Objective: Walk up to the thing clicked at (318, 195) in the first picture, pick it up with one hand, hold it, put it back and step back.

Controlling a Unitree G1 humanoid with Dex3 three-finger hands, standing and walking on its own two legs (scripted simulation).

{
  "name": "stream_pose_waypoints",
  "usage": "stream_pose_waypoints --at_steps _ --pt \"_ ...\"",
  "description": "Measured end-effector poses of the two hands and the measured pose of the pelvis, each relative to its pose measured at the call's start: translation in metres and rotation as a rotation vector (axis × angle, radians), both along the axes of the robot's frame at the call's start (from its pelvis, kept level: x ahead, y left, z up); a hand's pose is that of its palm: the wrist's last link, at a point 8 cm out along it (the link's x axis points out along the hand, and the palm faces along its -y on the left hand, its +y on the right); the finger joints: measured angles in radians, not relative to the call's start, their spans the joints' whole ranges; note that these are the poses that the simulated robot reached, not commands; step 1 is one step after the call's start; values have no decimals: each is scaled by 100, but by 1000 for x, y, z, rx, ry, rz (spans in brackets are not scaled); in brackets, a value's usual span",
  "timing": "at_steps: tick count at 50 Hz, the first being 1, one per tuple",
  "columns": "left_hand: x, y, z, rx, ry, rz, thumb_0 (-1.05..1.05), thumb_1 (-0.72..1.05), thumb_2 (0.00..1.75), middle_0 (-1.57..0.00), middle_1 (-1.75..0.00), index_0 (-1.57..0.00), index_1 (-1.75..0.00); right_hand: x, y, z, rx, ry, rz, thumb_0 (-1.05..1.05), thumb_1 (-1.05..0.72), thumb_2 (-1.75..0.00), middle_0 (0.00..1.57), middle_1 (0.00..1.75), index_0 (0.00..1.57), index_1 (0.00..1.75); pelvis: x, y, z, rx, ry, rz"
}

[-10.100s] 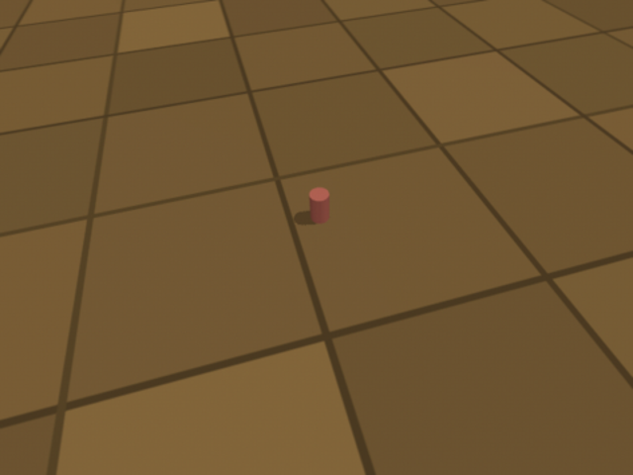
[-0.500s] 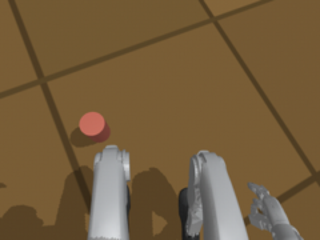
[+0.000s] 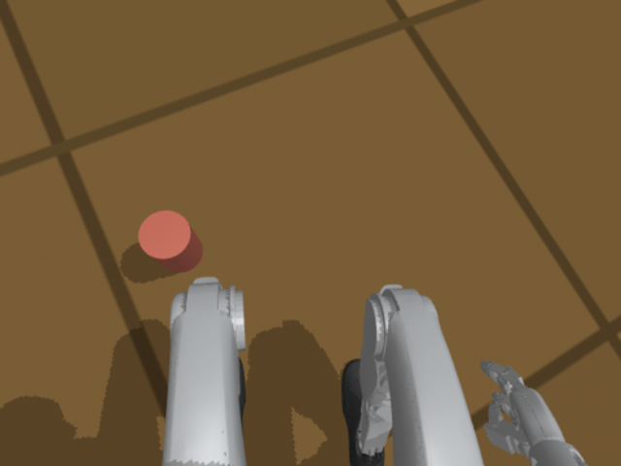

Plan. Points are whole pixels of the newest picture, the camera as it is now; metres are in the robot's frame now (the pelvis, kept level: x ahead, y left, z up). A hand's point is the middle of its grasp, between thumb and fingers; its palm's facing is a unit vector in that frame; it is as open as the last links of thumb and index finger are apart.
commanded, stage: go down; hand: left
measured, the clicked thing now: (173, 243) +0.42 +0.27 -0.32
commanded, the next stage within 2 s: approach in 1.12 s
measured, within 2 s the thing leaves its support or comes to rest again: neither
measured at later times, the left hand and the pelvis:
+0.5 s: hand out of the picture +0.32 +0.45 -0.01, palm faces +0.29 -0.94 -0.17, open 17.4 cm; pelvis +0.00 +0.00 -0.02, yaw -1 degrees
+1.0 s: hand out of the picture +0.31 +0.45 +0.00, palm faces +0.29 -0.94 -0.15, open 17.1 cm; pelvis +0.00 +0.00 -0.02, yaw -1 degrees
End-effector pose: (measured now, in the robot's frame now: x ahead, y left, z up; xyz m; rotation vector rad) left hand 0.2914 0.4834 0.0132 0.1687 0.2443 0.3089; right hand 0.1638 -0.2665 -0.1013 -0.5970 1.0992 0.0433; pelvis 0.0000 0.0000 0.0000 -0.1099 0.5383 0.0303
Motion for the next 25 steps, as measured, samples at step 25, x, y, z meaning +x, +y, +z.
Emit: stream_pose_waypoints --at_steps 25 --pt "-11 8 -8 -11 -62 -4 -1 -53 13 -4 -11 -3 -10 16 6 -10 -1 -48 43 1 -92 -91 20 30 21 30 -2 1 -15 -8 -20 -6"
